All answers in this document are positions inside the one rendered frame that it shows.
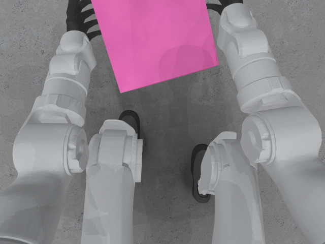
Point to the carton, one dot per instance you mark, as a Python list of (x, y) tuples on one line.
[(152, 41)]

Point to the robot right hand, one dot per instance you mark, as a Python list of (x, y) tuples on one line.
[(219, 8)]

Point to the right robot forearm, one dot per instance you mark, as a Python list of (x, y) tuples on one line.
[(252, 64)]

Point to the left robot forearm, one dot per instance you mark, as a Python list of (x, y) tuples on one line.
[(66, 85)]

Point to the robot right upper arm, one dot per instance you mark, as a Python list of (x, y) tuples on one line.
[(286, 142)]

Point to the robot left upper arm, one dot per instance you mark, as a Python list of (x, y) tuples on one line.
[(46, 155)]

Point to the robot left hand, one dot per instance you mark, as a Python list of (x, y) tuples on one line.
[(75, 18)]

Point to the right robot shin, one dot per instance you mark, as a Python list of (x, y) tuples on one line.
[(203, 186)]

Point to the right robot thigh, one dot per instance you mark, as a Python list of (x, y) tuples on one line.
[(238, 209)]

